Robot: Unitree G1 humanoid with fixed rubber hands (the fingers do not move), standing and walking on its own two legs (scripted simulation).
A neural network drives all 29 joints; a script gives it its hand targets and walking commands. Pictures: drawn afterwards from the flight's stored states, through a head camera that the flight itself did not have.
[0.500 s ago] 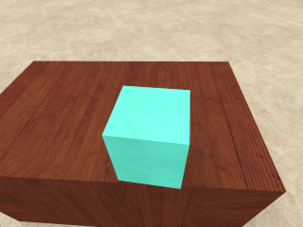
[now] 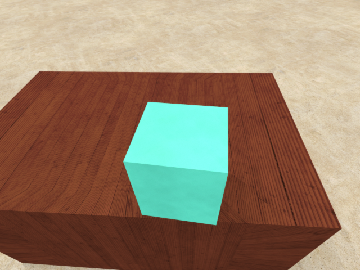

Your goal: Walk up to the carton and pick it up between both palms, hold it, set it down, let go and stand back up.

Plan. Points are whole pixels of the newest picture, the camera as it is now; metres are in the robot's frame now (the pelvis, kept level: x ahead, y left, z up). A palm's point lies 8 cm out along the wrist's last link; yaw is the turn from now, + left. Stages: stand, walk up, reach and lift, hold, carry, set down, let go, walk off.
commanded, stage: stand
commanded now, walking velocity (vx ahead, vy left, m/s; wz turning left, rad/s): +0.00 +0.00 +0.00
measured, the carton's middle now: (182, 164) +0.40 +0.01 +0.00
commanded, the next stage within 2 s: none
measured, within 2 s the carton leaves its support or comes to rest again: neither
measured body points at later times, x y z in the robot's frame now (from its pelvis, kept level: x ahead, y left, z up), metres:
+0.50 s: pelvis +0.01 +0.00 +0.00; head +0.01 +0.00 +0.45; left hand -0.01 +0.23 -0.16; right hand +0.01 -0.23 -0.15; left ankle +0.02 +0.11 -0.74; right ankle -0.02 -0.12 -0.74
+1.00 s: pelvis +0.01 +0.00 +0.00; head +0.02 +0.01 +0.45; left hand -0.01 +0.24 -0.16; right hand +0.01 -0.22 -0.16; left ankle +0.02 +0.11 -0.74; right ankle -0.02 -0.12 -0.74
